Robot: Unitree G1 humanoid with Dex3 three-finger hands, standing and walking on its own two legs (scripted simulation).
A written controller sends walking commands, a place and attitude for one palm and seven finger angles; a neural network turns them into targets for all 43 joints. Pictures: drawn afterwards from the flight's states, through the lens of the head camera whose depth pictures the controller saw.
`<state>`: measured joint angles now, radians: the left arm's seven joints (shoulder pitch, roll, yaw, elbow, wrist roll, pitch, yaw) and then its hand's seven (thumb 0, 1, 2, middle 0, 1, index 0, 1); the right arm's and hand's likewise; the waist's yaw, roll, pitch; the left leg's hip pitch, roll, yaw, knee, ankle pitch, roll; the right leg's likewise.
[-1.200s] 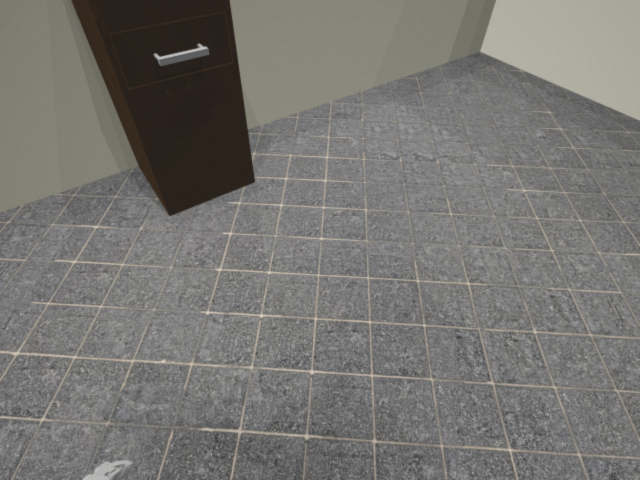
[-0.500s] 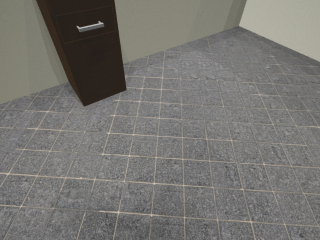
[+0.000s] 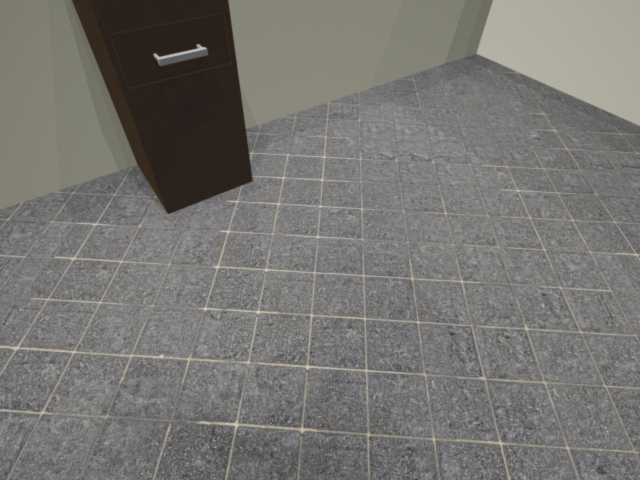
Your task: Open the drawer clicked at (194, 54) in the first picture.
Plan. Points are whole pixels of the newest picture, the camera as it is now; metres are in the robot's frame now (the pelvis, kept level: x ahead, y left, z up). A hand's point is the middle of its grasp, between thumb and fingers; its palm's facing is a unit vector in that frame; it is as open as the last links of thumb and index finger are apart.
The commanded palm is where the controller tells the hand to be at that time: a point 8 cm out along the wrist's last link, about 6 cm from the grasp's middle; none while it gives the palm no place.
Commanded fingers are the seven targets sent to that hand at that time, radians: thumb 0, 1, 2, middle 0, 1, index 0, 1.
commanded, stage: look at it before walking up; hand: left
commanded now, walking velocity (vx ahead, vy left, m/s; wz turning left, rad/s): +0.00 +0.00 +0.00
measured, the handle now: (180, 53) +1.41 +0.57 -0.09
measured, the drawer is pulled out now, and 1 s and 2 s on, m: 0.00 0.00 0.00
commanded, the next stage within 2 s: walk to a spot facing it in 0.24 s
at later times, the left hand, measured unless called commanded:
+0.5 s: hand out of the picture +0.06 +0.23 -0.17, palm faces -0.02 -0.96 -0.29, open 7.4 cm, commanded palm none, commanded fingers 0.00 0.90 0.90 -0.20 -0.30 -0.20 -0.30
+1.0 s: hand (246, 379) +0.32 +0.15 -0.19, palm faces -0.16 -0.97 -0.20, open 7.4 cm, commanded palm none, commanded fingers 0.00 0.90 0.90 -0.20 -0.30 -0.20 -0.30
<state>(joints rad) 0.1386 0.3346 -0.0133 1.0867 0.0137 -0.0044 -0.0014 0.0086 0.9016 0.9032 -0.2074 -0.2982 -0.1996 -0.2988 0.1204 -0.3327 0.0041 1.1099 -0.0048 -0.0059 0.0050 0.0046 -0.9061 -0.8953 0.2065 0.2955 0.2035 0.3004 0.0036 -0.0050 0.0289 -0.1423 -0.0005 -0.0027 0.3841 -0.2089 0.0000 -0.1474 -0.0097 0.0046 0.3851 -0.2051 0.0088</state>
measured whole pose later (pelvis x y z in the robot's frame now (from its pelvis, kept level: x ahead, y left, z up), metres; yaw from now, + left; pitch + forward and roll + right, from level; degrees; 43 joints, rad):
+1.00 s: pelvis +0.19 -0.02 -0.03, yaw -7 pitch -1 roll -1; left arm 0.12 0.20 0.05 1.00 0.02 -0.03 -0.03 0.01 0.92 0.90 -0.20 -0.30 -0.19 -0.30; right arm 0.57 -0.12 -0.01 1.24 -0.01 -0.06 -0.03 0.00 -0.91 -0.90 0.21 0.30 0.20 0.30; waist -0.05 0.02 0.10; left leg 0.14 0.07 0.13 0.43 -0.51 -0.02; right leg -0.46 -0.03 -0.15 0.63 -0.20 -0.07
